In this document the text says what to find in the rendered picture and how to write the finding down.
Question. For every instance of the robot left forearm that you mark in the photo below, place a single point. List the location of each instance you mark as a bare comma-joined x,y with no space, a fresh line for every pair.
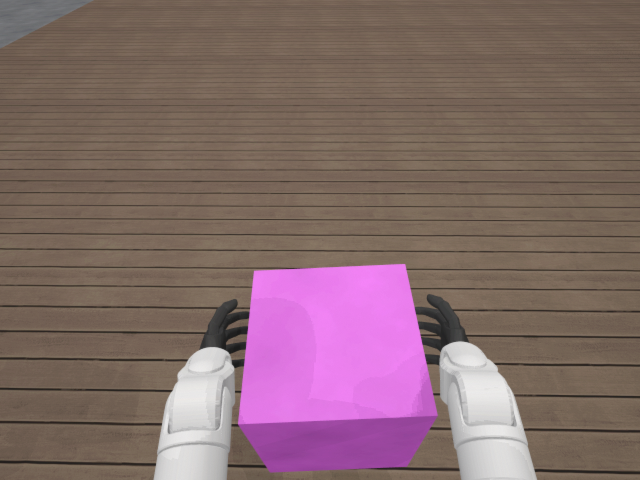
196,428

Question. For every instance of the robot right forearm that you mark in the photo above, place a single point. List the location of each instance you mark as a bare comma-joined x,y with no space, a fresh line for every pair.
486,426

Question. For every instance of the carton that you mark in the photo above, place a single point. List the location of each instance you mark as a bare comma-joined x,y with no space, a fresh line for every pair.
335,376

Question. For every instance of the robot right hand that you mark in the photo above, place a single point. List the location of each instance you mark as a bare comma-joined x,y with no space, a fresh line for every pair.
448,329

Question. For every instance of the robot left hand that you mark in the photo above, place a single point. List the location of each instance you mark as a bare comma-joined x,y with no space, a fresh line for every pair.
217,335

